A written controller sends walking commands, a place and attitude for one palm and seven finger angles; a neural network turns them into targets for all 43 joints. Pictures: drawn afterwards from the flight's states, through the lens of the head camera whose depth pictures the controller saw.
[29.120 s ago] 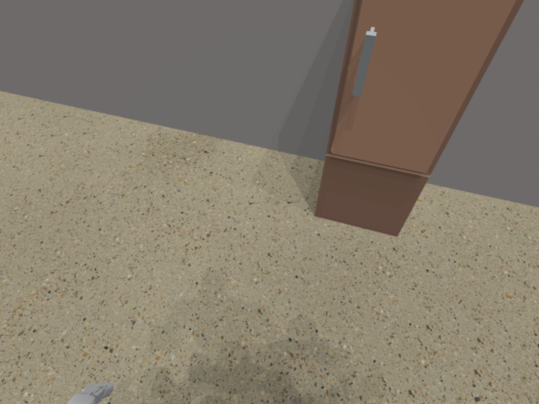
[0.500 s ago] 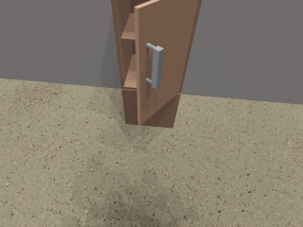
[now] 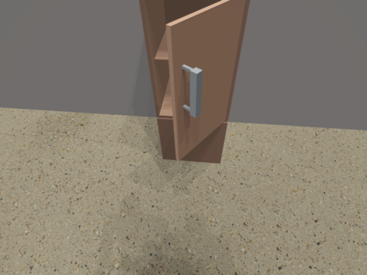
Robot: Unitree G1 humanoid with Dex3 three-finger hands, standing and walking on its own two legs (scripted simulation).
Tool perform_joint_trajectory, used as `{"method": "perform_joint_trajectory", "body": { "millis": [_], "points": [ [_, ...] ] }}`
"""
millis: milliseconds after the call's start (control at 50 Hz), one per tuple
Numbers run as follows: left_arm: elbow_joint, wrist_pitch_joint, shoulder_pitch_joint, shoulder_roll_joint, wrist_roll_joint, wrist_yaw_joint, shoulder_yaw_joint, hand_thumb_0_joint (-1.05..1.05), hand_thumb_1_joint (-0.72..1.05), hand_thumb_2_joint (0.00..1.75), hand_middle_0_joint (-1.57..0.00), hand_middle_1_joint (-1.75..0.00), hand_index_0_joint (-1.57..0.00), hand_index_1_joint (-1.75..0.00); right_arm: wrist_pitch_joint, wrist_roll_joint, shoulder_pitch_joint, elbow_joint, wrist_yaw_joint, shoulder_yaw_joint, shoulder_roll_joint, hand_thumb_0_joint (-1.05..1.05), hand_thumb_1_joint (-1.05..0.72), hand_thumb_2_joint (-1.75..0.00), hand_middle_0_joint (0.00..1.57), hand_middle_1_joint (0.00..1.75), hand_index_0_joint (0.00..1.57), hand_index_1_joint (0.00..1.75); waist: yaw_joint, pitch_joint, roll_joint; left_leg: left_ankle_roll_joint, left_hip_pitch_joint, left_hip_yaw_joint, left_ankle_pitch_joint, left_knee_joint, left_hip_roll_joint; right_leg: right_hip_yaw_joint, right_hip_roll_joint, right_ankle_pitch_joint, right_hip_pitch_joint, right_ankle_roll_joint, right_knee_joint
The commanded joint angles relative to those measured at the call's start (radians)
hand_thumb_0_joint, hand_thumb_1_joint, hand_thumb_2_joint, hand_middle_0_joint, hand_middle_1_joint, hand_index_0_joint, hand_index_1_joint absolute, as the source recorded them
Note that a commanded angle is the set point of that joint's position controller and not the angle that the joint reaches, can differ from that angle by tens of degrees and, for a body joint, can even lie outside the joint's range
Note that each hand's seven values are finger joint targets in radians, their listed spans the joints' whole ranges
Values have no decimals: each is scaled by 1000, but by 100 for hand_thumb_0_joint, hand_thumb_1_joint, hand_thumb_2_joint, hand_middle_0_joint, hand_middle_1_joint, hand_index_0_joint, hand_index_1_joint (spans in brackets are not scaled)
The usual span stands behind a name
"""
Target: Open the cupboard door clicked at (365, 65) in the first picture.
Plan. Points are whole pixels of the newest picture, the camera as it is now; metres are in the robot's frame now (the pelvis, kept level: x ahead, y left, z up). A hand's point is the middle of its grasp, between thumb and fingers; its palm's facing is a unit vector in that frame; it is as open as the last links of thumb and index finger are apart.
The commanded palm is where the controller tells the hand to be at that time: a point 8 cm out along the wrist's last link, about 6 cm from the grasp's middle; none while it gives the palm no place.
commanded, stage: let the arm hang, fingers relaxed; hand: left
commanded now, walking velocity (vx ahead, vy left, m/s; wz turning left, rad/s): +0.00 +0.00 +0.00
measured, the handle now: (190, 91) +0.65 +0.02 +0.03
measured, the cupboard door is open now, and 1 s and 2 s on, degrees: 53 53 53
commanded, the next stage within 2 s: look to check the result in 0.30 s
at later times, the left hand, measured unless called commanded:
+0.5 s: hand out of the picture +0.02 +0.18 -0.17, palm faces +0.01 -0.98 -0.20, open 7.3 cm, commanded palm none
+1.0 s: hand out of the picture +0.04 +0.17 -0.17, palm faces +0.01 -0.98 -0.20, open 7.3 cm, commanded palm none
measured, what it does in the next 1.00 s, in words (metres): stands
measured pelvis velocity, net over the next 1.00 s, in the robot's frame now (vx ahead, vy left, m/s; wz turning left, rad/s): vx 0.03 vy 0.00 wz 0.00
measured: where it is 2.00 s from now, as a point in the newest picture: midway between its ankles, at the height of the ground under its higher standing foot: outside the picture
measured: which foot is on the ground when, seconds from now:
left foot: down 0.00-1.00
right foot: down 0.00-1.00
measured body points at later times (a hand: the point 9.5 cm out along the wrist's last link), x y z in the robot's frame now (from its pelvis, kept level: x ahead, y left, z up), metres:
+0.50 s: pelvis +0.02 +0.00 +0.00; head +0.04 +0.00 +0.45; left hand +0.02 +0.23 -0.16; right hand +0.02 -0.22 -0.16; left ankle +0.04 +0.10 -0.74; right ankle +0.00 -0.11 -0.74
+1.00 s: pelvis +0.03 +0.00 +0.00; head +0.05 -0.01 +0.45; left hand +0.04 +0.23 -0.15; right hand +0.04 -0.23 -0.16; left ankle +0.04 +0.10 -0.74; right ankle +0.00 -0.11 -0.74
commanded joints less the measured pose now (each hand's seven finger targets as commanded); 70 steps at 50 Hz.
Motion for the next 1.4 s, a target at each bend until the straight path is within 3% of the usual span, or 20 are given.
{"method": "perform_joint_trajectory", "body": {
  "millis": [0,220,380,900,1000,1040,1080,1160,1240,1300,1340,1380],
  "points": [
    [-22,-16,45,97,-4,12,21,0,90,90,-20,-30,-20,-30,-19,2,61,-14,-11,-15,-95,0,-90,-90,20,30,20,30,3,47,-56,14,-7,-104,-27,-105,105,102,-99,-66,-48,-30,-116],
    [-17,-24,44,79,-6,14,24,0,90,90,-20,-30,-20,-30,-30,4,55,-5,-17,-12,-84,0,-90,-90,20,30,20,30,6,16,-4,9,18,-94,67,-100,106,105,-100,38,6,-27,-110],
    [-12,-26,50,72,-7,15,22,0,90,90,-20,-30,-20,-30,-29,5,55,-4,-20,-15,-86,0,-90,-90,20,30,20,30,2,21,-43,11,42,-91,88,-92,107,95,-103,54,4,-27,-119],
    [-9,-28,36,91,-7,14,24,0,90,90,-20,-30,-20,-30,-32,6,25,3,-22,-14,-113,0,-90,-90,20,30,20,30,1,34,-31,12,66,-91,104,-108,110,98,-103,71,21,-25,-132],
    [-11,-31,33,100,-7,13,27,0,90,90,-20,-30,-20,-30,-36,7,22,1,-23,-15,-120,0,-90,-90,20,30,20,30,4,7,-42,13,80,-91,140,-103,112,95,-107,109,43,-26,-128],
    [-15,-24,43,74,-7,15,28,0,90,90,-20,-30,-20,-30,-30,5,35,2,-27,-16,-98,0,-90,-90,20,30,20,30,2,-1,-46,7,99,-66,158,-73,119,112,-107,168,25,-25,-113],
    [-27,-13,33,93,-5,14,42,0,90,90,-20,-30,-20,-30,-21,6,47,-3,-33,-26,-106,0,-90,-90,20,30,20,30,-2,-8,-46,4,95,-42,155,-36,126,120,-109,221,16,-31,-78],
    [-69,5,16,113,0,6,69,0,90,90,-20,-30,-20,-30,-8,7,33,-40,-41,-51,-135,0,-90,-90,20,30,20,30,-1,-4,-45,10,83,-20,128,7,157,145,-93,248,-43,-39,-12],
    [-114,19,-12,117,5,-7,84,0,90,90,-20,-30,-20,-30,-5,3,20,-81,-45,-72,-163,0,-90,-90,20,30,20,30,-3,-3,-5,33,75,-47,62,-9,210,156,-55,193,-112,-33,72],
    [-142,24,-16,108,8,-16,89,0,90,90,-20,-30,-20,-30,-6,0,5,-112,-45,-86,-189,0,-90,-90,20,30,20,30,5,-22,57,71,60,-97,-6,-48,278,143,-12,89,-150,-23,175],
    [-160,29,-17,96,8,-22,92,0,90,90,-20,-30,-20,-30,-11,-3,-15,-131,-43,-93,-208,0,-90,-90,20,30,20,30,17,-29,121,113,51,-127,54,-76,348,95,13,-105,-163,-10,295],
    [-175,34,-15,87,9,-28,95,0,90,90,-20,-30,-20,-30,-13,-8,-37,-149,-41,-97,-216,0,-90,-90,20,30,20,30,26,-28,149,136,27,-112,114,-73,382,68,5,-227,-153,-2,349]
  ]
}}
